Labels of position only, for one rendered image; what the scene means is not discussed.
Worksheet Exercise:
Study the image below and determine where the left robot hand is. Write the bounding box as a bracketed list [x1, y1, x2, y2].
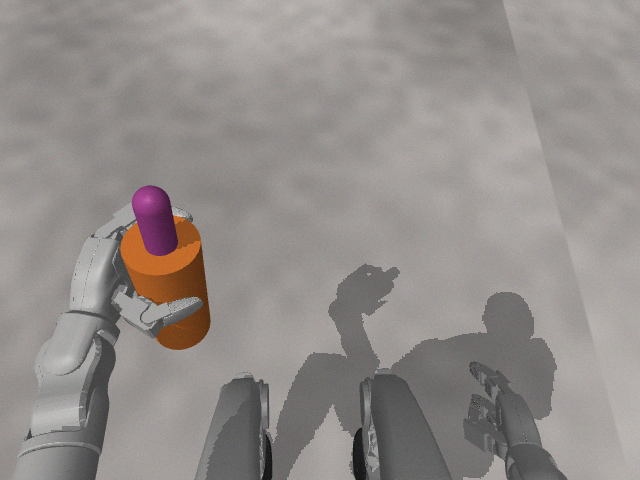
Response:
[69, 202, 203, 339]

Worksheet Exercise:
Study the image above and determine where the right robot hand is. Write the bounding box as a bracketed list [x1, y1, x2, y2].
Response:
[463, 361, 542, 461]

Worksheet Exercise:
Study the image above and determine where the bottle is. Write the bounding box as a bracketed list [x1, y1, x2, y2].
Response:
[120, 186, 210, 350]

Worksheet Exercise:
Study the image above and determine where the right robot arm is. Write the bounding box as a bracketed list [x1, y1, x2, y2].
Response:
[505, 444, 568, 480]

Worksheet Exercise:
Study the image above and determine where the left robot arm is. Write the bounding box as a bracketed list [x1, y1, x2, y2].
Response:
[11, 311, 120, 480]

